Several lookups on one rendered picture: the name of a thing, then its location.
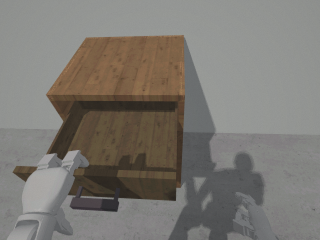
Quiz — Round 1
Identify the cabinet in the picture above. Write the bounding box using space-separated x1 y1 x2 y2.
46 35 185 188

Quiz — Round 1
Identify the handle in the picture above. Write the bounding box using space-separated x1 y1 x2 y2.
70 186 120 212

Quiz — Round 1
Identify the right robot hand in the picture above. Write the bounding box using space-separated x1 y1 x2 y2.
232 192 272 239

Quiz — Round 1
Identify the right robot forearm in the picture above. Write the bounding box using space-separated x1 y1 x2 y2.
253 229 279 240

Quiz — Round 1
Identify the drawer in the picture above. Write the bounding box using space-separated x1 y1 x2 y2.
13 101 178 201

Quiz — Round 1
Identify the left robot forearm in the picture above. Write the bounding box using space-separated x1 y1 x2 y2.
7 212 57 240

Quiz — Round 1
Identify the left robot hand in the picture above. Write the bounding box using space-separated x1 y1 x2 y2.
22 150 89 236

